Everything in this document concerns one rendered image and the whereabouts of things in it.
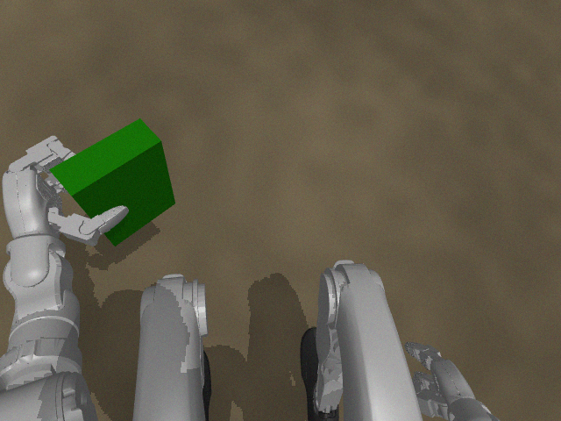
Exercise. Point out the right robot foot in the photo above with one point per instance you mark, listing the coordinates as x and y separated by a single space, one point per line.
309 366

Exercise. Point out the right robot arm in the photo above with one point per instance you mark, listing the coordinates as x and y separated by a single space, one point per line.
468 409

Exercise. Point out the left robot arm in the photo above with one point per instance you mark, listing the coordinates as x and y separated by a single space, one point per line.
41 373

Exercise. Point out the left robot hand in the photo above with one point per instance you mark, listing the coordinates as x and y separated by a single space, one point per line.
32 205

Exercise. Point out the carton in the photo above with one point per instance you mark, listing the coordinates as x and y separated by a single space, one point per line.
127 168

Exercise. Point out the right robot hand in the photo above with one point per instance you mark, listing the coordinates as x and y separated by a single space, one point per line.
445 385

